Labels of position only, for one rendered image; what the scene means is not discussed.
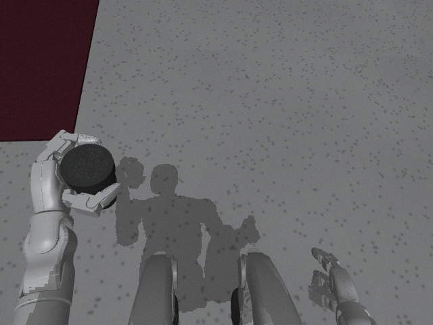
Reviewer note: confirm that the left robot hand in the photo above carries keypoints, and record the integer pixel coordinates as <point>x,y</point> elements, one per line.
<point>48,189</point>

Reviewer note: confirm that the cup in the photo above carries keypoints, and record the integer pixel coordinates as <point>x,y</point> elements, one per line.
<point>89,168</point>

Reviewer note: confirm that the right robot arm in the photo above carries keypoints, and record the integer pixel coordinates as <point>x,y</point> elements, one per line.
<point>353,313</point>

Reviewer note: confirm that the right robot hand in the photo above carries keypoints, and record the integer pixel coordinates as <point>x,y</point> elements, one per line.
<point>329,291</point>

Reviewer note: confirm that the left robot arm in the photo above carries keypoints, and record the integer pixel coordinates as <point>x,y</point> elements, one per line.
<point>46,290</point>

